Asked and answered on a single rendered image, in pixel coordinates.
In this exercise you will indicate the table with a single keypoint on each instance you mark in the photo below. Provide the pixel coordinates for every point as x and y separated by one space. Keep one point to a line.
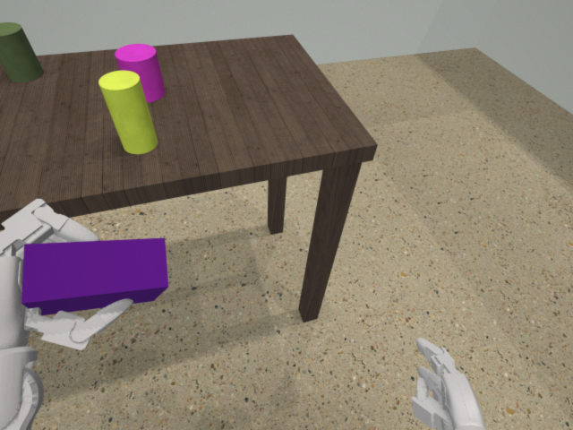
235 112

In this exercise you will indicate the left robot hand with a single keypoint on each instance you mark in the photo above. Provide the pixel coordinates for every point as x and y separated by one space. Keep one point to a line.
37 223

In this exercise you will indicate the left robot forearm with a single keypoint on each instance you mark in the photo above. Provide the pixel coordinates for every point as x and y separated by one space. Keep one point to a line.
21 389

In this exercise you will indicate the sponge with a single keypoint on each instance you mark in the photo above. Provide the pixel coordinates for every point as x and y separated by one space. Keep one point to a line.
77 276

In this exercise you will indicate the right robot hand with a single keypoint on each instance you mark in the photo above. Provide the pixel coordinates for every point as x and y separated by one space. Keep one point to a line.
454 403

